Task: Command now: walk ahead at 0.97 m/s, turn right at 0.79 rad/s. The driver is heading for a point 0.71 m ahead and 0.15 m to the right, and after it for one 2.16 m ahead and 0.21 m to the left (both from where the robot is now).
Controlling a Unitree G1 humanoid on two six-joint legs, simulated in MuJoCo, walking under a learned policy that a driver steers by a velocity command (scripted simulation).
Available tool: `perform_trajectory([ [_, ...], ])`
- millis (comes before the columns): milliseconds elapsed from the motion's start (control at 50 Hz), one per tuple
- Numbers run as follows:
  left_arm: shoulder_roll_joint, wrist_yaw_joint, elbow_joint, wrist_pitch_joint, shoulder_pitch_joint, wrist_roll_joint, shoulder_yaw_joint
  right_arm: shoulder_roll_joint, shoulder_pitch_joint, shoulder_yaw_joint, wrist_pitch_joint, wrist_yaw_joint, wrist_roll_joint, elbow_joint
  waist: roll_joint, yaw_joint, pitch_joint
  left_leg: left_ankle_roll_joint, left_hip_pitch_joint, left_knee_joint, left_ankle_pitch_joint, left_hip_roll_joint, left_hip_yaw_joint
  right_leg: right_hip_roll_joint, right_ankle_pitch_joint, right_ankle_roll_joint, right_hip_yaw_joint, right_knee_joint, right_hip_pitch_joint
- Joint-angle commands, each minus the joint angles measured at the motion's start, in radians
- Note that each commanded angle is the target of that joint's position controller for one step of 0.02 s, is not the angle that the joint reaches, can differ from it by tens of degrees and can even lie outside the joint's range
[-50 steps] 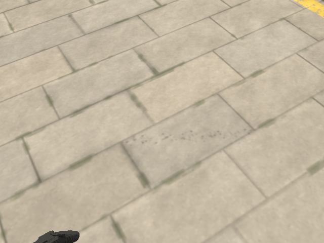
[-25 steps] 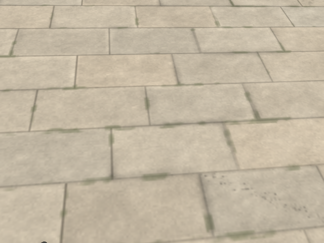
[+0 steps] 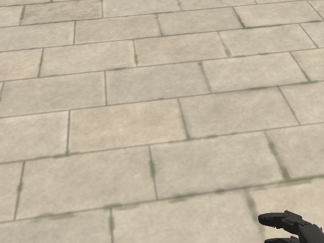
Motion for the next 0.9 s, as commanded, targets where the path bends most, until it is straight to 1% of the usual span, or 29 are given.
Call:
perform_trajectory([
  [20,0.181,0.002,-0.083,-0.028,-0.052,-0.015,0.047,-0.073,-0.151,-0.014,-0.01,0.007,0.02,-0.097,-0.051,-0.002,0.102,-0.017,0.209,-0.188,0.209,-0.071,0.096,-0.204,0.223,-0.098,0.252,-0.204,-0.285],
  [60,0.194,0.007,-0.074,-0.026,-0.028,-0.018,0.053,-0.089,-0.174,-0.019,-0.013,0.001,0.025,-0.113,-0.063,0.015,0.067,-0.003,0.225,-0.257,0.217,-0.091,0.089,-0.225,0.419,-0.079,0.26,-0.14,-0.159],
  [100,0.208,0.02,-0.074,-0.021,-0.043,-0.015,0.057,-0.11,-0.131,-0.03,-0.017,-0.01,0.024,-0.106,-0.068,-0.013,0.017,0.013,0.332,-0.344,0.148,-0.124,0.082,-0.229,0.61,-0.041,0.258,-0.031,-0.078],
  [120,0.233,0.022,-0.075,-0.022,-0.05,-0.01,0.061,-0.15,-0.046,-0.049,-0.02,-0.022,0.026,-0.081,-0.069,-0.052,-0.054,0.026,0.453,-0.345,0.062,-0.152,0.082,-0.227,0.778,-0.017,0.252,0.09,-0.05],
  [140,0.273,0.017,-0.081,-0.024,-0.083,-0.004,0.069,-0.193,0.115,-0.071,-0.025,-0.038,0.033,-0.042,-0.07,-0.142,-0.154,0.04,0.641,-0.343,-0.011,-0.151,0.078,-0.209,0.829,0.003,0.238,0.284,-0.074],
  [160,0.26,0.01,-0.095,-0.036,-0.136,0.002,0.068,-0.249,0.325,-0.099,-0.029,-0.061,0.027,0.003,-0.063,-0.253,-0.251,0.063,0.895,-0.301,-0.117,-0.063,0.013,-0.166,0.696,0.015,0.22,0.528,-0.218],
  [180,0.109,0.013,-0.129,-0.047,-0.133,-0.008,0.031,-0.325,0.515,-0.13,-0.03,-0.082,-0.012,0.031,0.122,-0.286,-0.392,0.107,1.15,-0.334,-0.509,0.208,-0.275,-0.091,0.151,0.015,0.116,0.879,-0.438],
  [200,0.055,0.012,-0.196,-0.039,-0.056,-0.048,0.002,-0.378,0.436,-0.145,-0.02,-0.067,-0.014,0.033,0.419,-0.179,-0.503,0.194,1.209,-0.539,-0.651,0.407,-0.798,-0.057,-0.225,0.035,0.007,1.092,-0.649],
  [220,0.136,0.022,-0.163,-0.017,-0.143,-0.018,0.01,-0.255,0.326,-0.134,-0.012,-0.06,-0.003,0.013,0.218,-0.184,-0.33,0.185,1.065,-0.557,-0.731,0.327,-0.693,-0.158,-0.105,0.022,-0.015,1.114,-0.734],
  [240,0.148,0.012,-0.166,-0.007,-0.221,0.003,0.014,-0.169,0.278,-0.114,-0.01,-0.057,0.003,0.017,0.097,-0.185,-0.196,0.17,0.926,-0.547,-0.564,0.278,-0.493,-0.194,-0.031,0.028,-0.038,1.065,-0.734],
  [260,0.138,-0.002,-0.169,0.003,-0.265,0.013,0.015,-0.138,0.279,-0.107,-0.009,-0.054,-0.003,0.039,0.025,-0.175,-0.122,0.157,0.824,-0.56,-0.372,0.24,-0.361,-0.221,-0.013,0.035,-0.048,1.034,-0.712],
  [280,0.114,-0.018,-0.19,0.016,-0.302,0.029,0.013,-0.126,0.305,-0.101,-0.014,-0.058,0.0,0.072,0.034,-0.16,-0.072,0.145,0.761,-0.574,-0.258,0.204,-0.252,-0.243,-0.014,0.039,-0.05,1.018,-0.711],
  [340,0.048,-0.045,-0.253,0.057,-0.37,0.032,-0.011,-0.076,0.355,-0.089,-0.04,-0.038,0.035,0.147,0.072,-0.115,-0.005,0.113,0.689,-0.61,-0.033,0.185,-0.057,-0.289,-0.005,0.044,-0.071,1.004,-0.763],
  [420,0.058,-0.071,-0.346,0.063,-0.498,0.028,-0.035,-0.11,0.29,-0.095,-0.065,-0.035,0.036,0.162,0.066,-0.06,0.072,0.084,0.576,-0.702,0.174,0.132,0.193,-0.289,0.196,0.047,-0.132,0.812,-0.733],
  [480,0.069,-0.089,-0.369,0.06,-0.605,0.028,-0.048,-0.149,0.347,-0.101,-0.066,-0.041,0.034,0.194,-0.004,-0.081,0.137,0.059,0.592,-0.735,0.432,0.074,0.344,-0.225,0.269,0.006,-0.281,0.555,-0.612],
  [520,0.088,-0.086,-0.353,0.055,-0.585,0.027,-0.044,-0.208,0.399,-0.113,-0.056,-0.051,0.034,0.198,0.028,-0.061,0.086,0.045,0.685,-0.623,0.901,0.088,0.371,-0.146,0.248,-0.027,-0.348,0.484,-0.488],
  [560,0.139,-0.069,-0.299,0.048,-0.405,0.026,-0.024,-0.274,0.39,-0.129,-0.023,-0.067,0.03,0.185,0.08,0.051,-0.032,0.042,0.728,-0.34,1.175,0.128,0.361,-0.084,0.153,-0.061,-0.341,0.466,-0.279],
  [580,0.165,-0.056,-0.232,0.041,-0.205,0.042,-0.008,-0.28,0.358,-0.128,-0.011,-0.071,0.032,0.172,0.08,0.136,-0.108,0.063,0.636,-0.099,1.153,0.147,0.328,-0.072,0.151,-0.094,-0.266,0.406,-0.042],
  [600,0.19,-0.03,-0.16,0.036,-0.054,0.049,0.015,-0.254,0.352,-0.121,-0.007,-0.061,0.032,0.173,0.017,0.173,-0.151,0.06,0.467,0.211,0.745,0.087,0.329,-0.1,0.222,-0.113,-0.166,0.278,0.208],
  [620,0.276,-0.002,-0.158,0.041,-0.134,0.039,0.037,-0.141,0.4,-0.1,-0.01,-0.048,0.028,0.143,-0.246,0.038,-0.142,0.035,0.185,0.623,-0.423,-0.097,0.314,-0.321,0.603,-0.104,0.09,0.316,0.365],
  [640,0.326,0.007,-0.221,0.045,-0.154,0.047,0.049,-0.142,0.534,-0.085,-0.007,-0.058,0.088,0.092,-0.21,-0.012,-0.443,0.031,-0.006,0.864,-0.479,-0.109,0.086,-0.6,0.865,-0.301,0.491,0.26,0.603],
  [660,0.264,0.019,-0.234,0.045,-0.158,0.029,0.044,-0.189,0.406,-0.088,-0.009,-0.071,0.081,0.1,-0.003,0.032,-0.397,0.03,-0.008,0.836,-0.336,-0.081,0.038,-0.561,0.84,-0.271,0.433,0.167,0.459],
  [680,0.22,0.029,-0.207,0.034,-0.218,0.022,0.029,-0.163,0.399,-0.083,-0.007,-0.069,0.085,0.104,0.014,-0.037,-0.209,0.031,0.015,0.742,-0.297,-0.055,0.048,-0.543,0.838,-0.242,0.303,0.117,0.236],
  [700,0.158,0.002,-0.238,-0.007,-0.314,-0.022,0.014,-0.201,0.368,-0.107,-0.029,-0.084,0.127,0.108,0.117,-0.054,-0.174,0.019,0.059,0.685,-0.353,-0.017,-0.022,-0.508,0.635,-0.232,0.287,0.053,0.091],
  [720,0.139,-0.006,-0.228,-0.03,-0.371,-0.015,0.006,-0.208,0.375,-0.117,-0.022,-0.088,0.139,0.13,0.123,-0.097,-0.111,0.013,0.115,0.615,-0.321,0.005,-0.04,-0.496,0.64,-0.198,0.205,0.026,-0.045],
  [760,0.1,-0.009,-0.192,-0.052,-0.405,-0.001,-0.001,-0.149,0.42,-0.119,0.009,-0.08,0.125,0.155,0.026,-0.155,-0.046,0.002,0.21,0.458,-0.274,0.034,-0.05,-0.435,0.689,-0.126,0.042,-0.03,-0.201],
  [820,0.087,0.019,-0.171,-0.058,-0.444,0.014,-0.002,-0.088,0.333,-0.114,0.01,-0.065,0.094,0.122,-0.047,-0.153,0.005,-0.005,0.21,0.236,-0.098,-0.01,0.038,-0.326,0.856,-0.032,-0.176,-0.072,-0.268],
  [860,0.095,0.052,-0.177,-0.043,-0.464,0.01,-0.001,-0.066,0.281,-0.108,0.001,-0.046,0.088,0.103,-0.057,-0.135,-0.014,-0.006,0.22,0.051,0.092,-0.035,0.103,-0.268,0.815,0.024,-0.281,-0.055,-0.227],
  [900,0.11,0.077,-0.171,-0.02,-0.416,0.001,0.002,-0.05,0.214,-0.103,-0.001,-0.023,0.086,0.076,-0.058,-0.084,-0.039,-0.008,0.195,-0.104,0.235,-0.064,0.148,-0.274,0.797,0.051,-0.313,-0.011,-0.118],
])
